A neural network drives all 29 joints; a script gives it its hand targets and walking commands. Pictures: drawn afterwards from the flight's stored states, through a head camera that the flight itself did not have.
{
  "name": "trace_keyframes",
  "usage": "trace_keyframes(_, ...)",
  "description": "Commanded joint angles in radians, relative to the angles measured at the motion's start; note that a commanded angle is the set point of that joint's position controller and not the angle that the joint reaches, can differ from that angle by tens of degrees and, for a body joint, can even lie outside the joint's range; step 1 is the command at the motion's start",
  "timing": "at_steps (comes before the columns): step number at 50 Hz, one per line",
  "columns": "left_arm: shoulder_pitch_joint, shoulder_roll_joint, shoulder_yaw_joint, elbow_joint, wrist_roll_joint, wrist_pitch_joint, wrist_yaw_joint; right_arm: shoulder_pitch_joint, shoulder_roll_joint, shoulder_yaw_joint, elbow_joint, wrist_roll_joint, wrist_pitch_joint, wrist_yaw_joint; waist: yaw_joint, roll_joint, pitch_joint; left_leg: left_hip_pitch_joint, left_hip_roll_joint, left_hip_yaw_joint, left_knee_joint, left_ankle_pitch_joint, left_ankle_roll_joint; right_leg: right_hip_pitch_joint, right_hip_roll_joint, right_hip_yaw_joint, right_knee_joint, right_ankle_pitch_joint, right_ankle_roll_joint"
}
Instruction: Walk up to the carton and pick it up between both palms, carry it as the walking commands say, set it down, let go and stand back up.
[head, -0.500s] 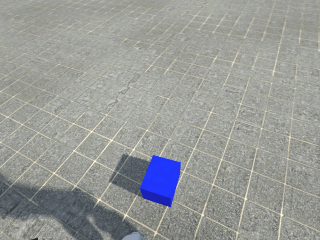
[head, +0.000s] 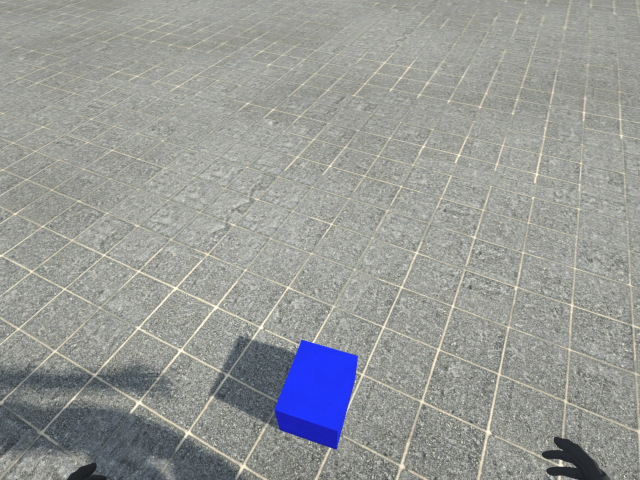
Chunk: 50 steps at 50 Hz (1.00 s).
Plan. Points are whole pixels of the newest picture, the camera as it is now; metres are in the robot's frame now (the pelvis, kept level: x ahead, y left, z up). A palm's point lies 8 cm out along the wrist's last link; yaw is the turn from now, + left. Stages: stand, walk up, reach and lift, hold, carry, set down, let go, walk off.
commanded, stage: walk up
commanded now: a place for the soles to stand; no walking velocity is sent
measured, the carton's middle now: (318, 393) +0.52 +0.03 -0.68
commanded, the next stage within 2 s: none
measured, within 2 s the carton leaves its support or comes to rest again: neither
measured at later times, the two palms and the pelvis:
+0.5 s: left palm out of the picture +0.09 +0.36 -0.08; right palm out of the picture +0.13 -0.30 -0.08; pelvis +0.01 +0.03 +0.01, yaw -2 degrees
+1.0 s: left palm out of the picture +0.23 +0.47 -0.08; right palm out of the picture +0.12 -0.20 -0.12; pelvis +0.09 +0.14 -0.02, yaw -12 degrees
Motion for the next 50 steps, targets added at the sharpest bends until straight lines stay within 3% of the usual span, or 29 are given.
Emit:
trace_keyframes(1,-0.032,0.184,0.036,-0.011,0.000,-0.002,0.001,-0.045,-0.173,-0.030,-0.014,-0.001,-0.008,-0.002,-0.002,-0.010,-0.085,0.080,0.100,-0.127,-0.132,0.211,0.064,0.021,-0.104,0.120,-0.158,0.167,-0.038)
trace_keyframes(12,-0.068,0.171,0.033,0.046,0.007,0.013,-0.012,-0.049,-0.163,-0.026,0.023,-0.008,-0.008,-0.003,-0.001,0.001,-0.071,0.106,0.098,-0.132,-0.262,0.099,0.046,0.085,-0.098,0.094,-0.254,0.141,-0.028)
trace_keyframes(21,-0.059,0.160,0.032,0.071,0.011,0.017,-0.013,-0.032,-0.156,-0.031,0.030,-0.010,-0.006,-0.006,-0.004,0.009,-0.070,0.133,0.099,-0.131,-0.290,0.100,0.039,0.091,-0.099,0.081,-0.280,0.152,-0.025)
trace_keyframes(22,0.175,0.248,0.081,0.090,0.015,0.006,0.022,-0.050,-0.237,-0.077,-0.091,-0.064,0.019,0.036,0.020,0.111,-0.083,0.094,0.046,-0.012,-0.130,-0.203,0.032,0.093,-0.119,0.137,-0.248,0.044,-0.082)
trace_keyframes(23,0.241,0.298,0.108,0.085,0.020,0.000,0.036,-0.074,-0.200,-0.078,-0.134,-0.071,0.040,0.058,0.042,0.007,-0.044,-0.129,0.035,-0.011,-0.011,-0.283,0.024,0.178,-0.210,0.278,-0.287,-0.100,-0.136)
trace_keyframes(24,0.264,0.350,0.136,0.054,0.030,-0.009,0.051,-0.085,-0.167,-0.083,-0.177,-0.076,0.056,0.075,0.064,-0.130,0.022,-0.351,0.023,-0.028,0.216,-0.251,-0.001,0.234,-0.354,0.500,-0.357,-0.205,-0.232)
trace_keyframes(25,0.223,0.357,0.147,0.017,0.029,-0.021,0.064,-0.071,-0.165,-0.096,-0.197,-0.075,0.071,0.082,0.034,-0.102,0.045,-0.413,0.102,-0.146,0.344,-0.167,-0.011,0.204,-0.424,0.544,-0.350,-0.161,-0.272)
trace_keyframes(26,0.175,0.341,0.142,-0.012,0.020,-0.027,0.072,-0.046,-0.179,-0.106,-0.208,-0.066,0.075,0.087,-0.001,-0.071,0.036,-0.394,0.123,-0.178,0.365,-0.135,-0.018,0.167,-0.400,0.501,-0.326,-0.100,-0.261)
trace_keyframes(27,0.158,0.329,0.142,-0.030,0.020,-0.031,0.075,-0.034,-0.181,-0.113,-0.219,-0.063,0.075,0.093,-0.011,-0.072,0.033,-0.351,0.123,-0.165,0.330,-0.147,-0.027,0.124,-0.352,0.425,-0.298,-0.037,-0.236)
trace_keyframes(29,0.175,0.321,0.144,-0.055,0.029,-0.032,0.073,-0.032,-0.168,-0.119,-0.238,-0.064,0.075,0.106,-0.008,-0.121,0.014,-0.233,0.082,-0.085,0.275,-0.199,-0.035,0.021,-0.275,0.313,-0.227,0.072,-0.203)
trace_keyframes(31,0.208,0.331,0.145,-0.073,0.036,-0.029,0.069,-0.040,-0.152,-0.125,-0.268,-0.062,0.076,0.112,0.001,-0.162,0.016,-0.118,0.041,-0.029,0.209,-0.188,-0.018,-0.100,-0.239,0.278,-0.190,0.072,-0.189)
trace_keyframes(32,0.195,0.335,0.144,-0.083,0.036,-0.026,0.068,0.002,-0.151,-0.132,-0.268,-0.060,0.075,0.111,-0.024,-0.171,0.014,-0.037,0.020,-0.005,0.163,-0.150,-0.008,-0.169,-0.221,0.258,-0.162,0.060,-0.176)
trace_keyframes(33,0.170,0.323,0.138,-0.095,0.037,-0.020,0.069,0.081,-0.157,-0.142,-0.257,-0.061,0.071,0.107,-0.074,-0.145,0.000,0.096,-0.007,0.020,0.085,-0.101,0.006,-0.266,-0.179,0.206,-0.087,0.054,-0.149)
trace_keyframes(34,0.175,0.264,0.118,-0.107,0.045,-0.015,0.073,0.198,-0.190,-0.157,-0.232,-0.071,0.064,0.098,-0.132,-0.016,-0.050,0.260,-0.037,0.014,0.019,-0.128,0.031,-0.372,-0.101,0.132,0.108,0.041,-0.119)
trace_keyframes(35,0.187,0.167,0.087,-0.144,0.032,-0.018,0.081,0.279,-0.304,-0.179,-0.249,-0.090,0.055,0.085,-0.174,0.300,-0.077,0.298,0.197,-0.326,-0.245,-0.287,0.116,-0.514,0.052,0.009,0.421,-0.131,-0.051)
trace_keyframes(36,0.193,0.187,0.079,-0.150,0.014,-0.012,0.099,0.220,-0.371,-0.186,-0.284,-0.062,0.053,0.073,-0.140,0.295,-0.076,0.179,0.354,-0.534,-0.339,-0.320,0.213,-0.543,0.089,0.062,0.548,-0.361,-0.024)
trace_keyframes(37,0.234,0.237,0.087,-0.130,0.007,-0.013,0.103,0.187,-0.337,-0.175,-0.301,-0.051,0.058,0.070,-0.105,0.198,-0.062,0.106,0.340,-0.496,-0.299,-0.263,0.267,-0.468,0.046,0.115,0.602,-0.341,-0.032)
trace_keyframes(39,0.310,0.238,0.086,-0.089,0.004,-0.021,0.087,0.148,-0.273,-0.154,-0.316,-0.049,0.059,0.057,-0.052,0.169,-0.004,0.049,0.254,-0.330,-0.215,-0.298,0.250,-0.388,-0.019,0.083,0.433,-0.264,-0.029)
trace_keyframes(40,0.336,0.230,0.088,-0.073,0.010,-0.025,0.076,0.126,-0.254,-0.144,-0.325,-0.049,0.059,0.051,-0.034,0.174,-0.009,0.018,0.224,-0.278,-0.194,-0.244,0.243,-0.315,-0.009,0.055,0.358,-0.215,-0.027)
trace_keyframes(42,0.339,0.198,0.093,-0.078,0.018,-0.028,0.059,0.098,-0.234,-0.128,-0.336,-0.037,0.055,0.039,-0.002,0.141,-0.043,-0.063,0.233,-0.223,-0.142,-0.054,0.237,-0.124,0.029,0.027,0.232,-0.099,-0.038)
trace_keyframes(44,0.344,0.188,0.103,-0.096,0.032,-0.035,0.050,0.072,-0.195,-0.105,-0.336,-0.017,0.048,0.026,0.047,0.083,-0.046,-0.193,0.225,-0.164,-0.023,-0.049,0.175,0.094,0.056,0.072,0.048,0.032,-0.066)
trace_keyframes(45,0.350,0.225,0.115,-0.111,0.041,-0.040,0.051,0.077,-0.144,-0.085,-0.334,-0.008,0.041,0.019,0.075,-0.037,-0.029,-0.297,0.171,-0.112,0.145,-0.067,0.103,0.168,-0.054,0.289,-0.102,-0.031,-0.100)
trace_keyframes(46,0.313,0.314,0.128,-0.146,0.041,-0.052,0.054,0.095,-0.098,-0.074,-0.348,-0.003,0.039,0.015,0.040,-0.216,-0.010,-0.369,0.030,-0.024,0.326,-0.247,0.008,0.110,-0.312,0.707,-0.254,0.007,-0.187)
trace_keyframes(47,0.285,0.351,0.131,-0.144,0.021,-0.044,0.049,0.115,-0.171,-0.094,-0.324,-0.005,0.055,-0.003,0.025,-0.117,-0.061,-0.275,0.052,-0.129,0.412,-0.369,0.016,0.036,-0.348,0.708,-0.199,0.063,-0.282)
trace_keyframes(48,0.234,0.322,0.116,-0.166,0.016,-0.039,0.048,0.151,-0.185,-0.098,-0.302,-0.002,0.053,-0.008,-0.002,-0.101,-0.044,-0.237,0.056,-0.131,0.423,-0.339,0.019,-0.003,-0.308,0.617,-0.140,0.158,-0.293)
trace_keyframes(50,0.146,0.255,0.089,-0.186,0.018,-0.027,0.036,0.189,-0.181,-0.103,-0.257,0.002,0.034,-0.016,-0.027,-0.169,-0.049,-0.143,0.057,-0.089,0.318,-0.288,0.017,-0.062,-0.213,0.445,-0.086,0.293,-0.229)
